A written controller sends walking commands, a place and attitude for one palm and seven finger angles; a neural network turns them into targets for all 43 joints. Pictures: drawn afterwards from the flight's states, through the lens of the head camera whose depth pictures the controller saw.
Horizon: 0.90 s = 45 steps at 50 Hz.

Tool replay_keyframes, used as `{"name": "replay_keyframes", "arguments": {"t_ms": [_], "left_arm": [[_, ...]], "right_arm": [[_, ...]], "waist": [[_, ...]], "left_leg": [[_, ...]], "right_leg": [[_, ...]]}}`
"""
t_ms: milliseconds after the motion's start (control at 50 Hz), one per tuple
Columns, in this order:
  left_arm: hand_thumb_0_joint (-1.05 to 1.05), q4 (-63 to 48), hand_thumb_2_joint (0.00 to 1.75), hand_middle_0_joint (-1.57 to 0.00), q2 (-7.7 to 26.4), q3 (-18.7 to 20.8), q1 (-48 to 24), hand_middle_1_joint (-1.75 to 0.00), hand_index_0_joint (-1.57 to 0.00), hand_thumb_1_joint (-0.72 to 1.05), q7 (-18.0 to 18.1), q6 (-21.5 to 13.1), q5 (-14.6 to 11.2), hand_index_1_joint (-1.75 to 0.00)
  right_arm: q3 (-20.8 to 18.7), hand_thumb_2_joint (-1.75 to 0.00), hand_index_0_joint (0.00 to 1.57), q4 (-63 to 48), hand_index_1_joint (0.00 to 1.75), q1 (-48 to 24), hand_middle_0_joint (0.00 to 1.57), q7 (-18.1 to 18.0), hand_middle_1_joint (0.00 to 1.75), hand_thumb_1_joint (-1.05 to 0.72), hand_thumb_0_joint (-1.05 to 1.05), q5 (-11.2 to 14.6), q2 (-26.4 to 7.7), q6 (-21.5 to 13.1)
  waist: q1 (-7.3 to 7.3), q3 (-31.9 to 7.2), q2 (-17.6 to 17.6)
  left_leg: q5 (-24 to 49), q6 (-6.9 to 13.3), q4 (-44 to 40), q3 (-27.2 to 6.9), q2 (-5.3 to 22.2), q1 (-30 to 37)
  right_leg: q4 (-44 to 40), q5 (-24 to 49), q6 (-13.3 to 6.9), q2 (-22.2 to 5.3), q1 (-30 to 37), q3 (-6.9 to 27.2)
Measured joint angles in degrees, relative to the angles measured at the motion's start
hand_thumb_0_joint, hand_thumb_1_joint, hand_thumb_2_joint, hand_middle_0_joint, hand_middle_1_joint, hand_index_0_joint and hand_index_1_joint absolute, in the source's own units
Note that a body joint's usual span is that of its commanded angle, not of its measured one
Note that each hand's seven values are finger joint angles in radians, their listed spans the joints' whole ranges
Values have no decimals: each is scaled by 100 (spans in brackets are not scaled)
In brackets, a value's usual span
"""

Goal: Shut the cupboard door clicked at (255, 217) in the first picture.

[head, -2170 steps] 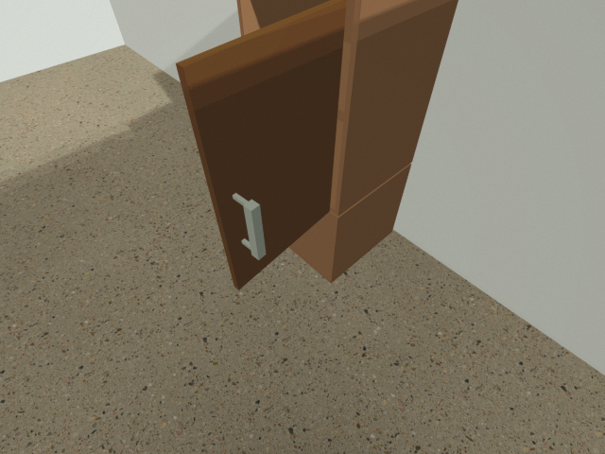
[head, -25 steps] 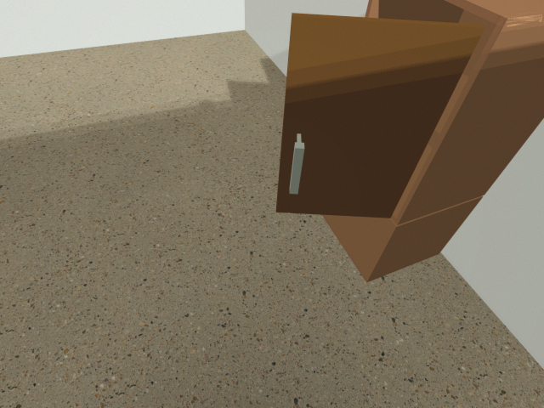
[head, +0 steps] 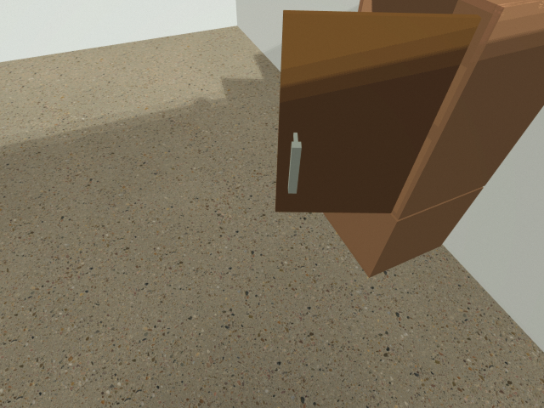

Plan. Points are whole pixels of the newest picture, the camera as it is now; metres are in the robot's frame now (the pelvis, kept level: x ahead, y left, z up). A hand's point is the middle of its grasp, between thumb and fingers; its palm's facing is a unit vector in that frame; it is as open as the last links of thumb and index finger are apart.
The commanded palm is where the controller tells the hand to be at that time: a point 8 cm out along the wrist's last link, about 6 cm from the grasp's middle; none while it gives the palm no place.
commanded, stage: look again from close up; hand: left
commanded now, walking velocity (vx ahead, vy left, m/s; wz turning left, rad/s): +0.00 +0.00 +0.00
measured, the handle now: (293, 163) +0.71 -0.01 -0.11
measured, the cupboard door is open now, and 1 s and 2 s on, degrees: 66 66 66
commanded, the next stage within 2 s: shuffle to correct the standing spot in 0.44 s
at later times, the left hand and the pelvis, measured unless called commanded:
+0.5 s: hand out of the picture -0.04 +0.13 -0.18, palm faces +0.06 -0.99 -0.15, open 7.3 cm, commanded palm none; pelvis +0.00 -0.01 +0.00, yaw +0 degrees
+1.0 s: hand out of the picture -0.01 +0.09 -0.19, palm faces +0.12 -0.98 -0.18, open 7.3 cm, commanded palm none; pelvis +0.07 -0.06 -0.02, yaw +2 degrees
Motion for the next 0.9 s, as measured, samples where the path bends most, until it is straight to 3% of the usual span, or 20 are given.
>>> {"name": "replay_keyframes", "arguments": {"t_ms": [220,600,800,880,900], "left_arm": [[1,97,90,-20,-167,-25,185,-30,-20,91,10,-20,12,-30],[1,113,90,-20,-149,-18,304,-30,-20,91,35,-81,14,-30],[1,36,90,-20,-39,166,531,-30,-20,91,-160,55,101,-30],[1,-47,90,-20,-14,243,538,-30,-20,91,-202,6,125,-30],[1,-70,90,-20,-6,264,541,-30,-20,91,-193,-35,129,-30]], "right_arm": [[-29,-90,20,20,30,7,20,-33,30,-91,1,6,14,-23],[-39,-90,20,47,30,30,19,-38,30,-92,1,-1,30,-23],[-234,-90,20,-54,30,268,20,-9,30,-91,0,-80,88,32],[-303,-90,20,-82,30,379,20,-33,30,-91,0,-83,22,-22],[-309,-90,20,-65,30,405,20,-35,30,-91,0,-71,6,-13]], "waist": [[32,-33,-42],[33,-66,-2],[-42,-232,-117],[-65,-230,11],[-75,-225,52]], "left_leg": [[-8,-39,6,-19,37,3],[-52,-158,67,-96,142,-10],[-675,-273,880,-46,273,-335],[-1016,-345,1357,-143,451,-562],[-1089,-275,1629,-158,516,-677]], "right_leg": [[-9,-11,-39,39,13,-15],[-25,-52,-156,151,52,-82],[859,-706,-314,210,-331,-6],[1056,-953,-418,375,-402,-78],[1012,-992,-461,430,-336,-154]]}}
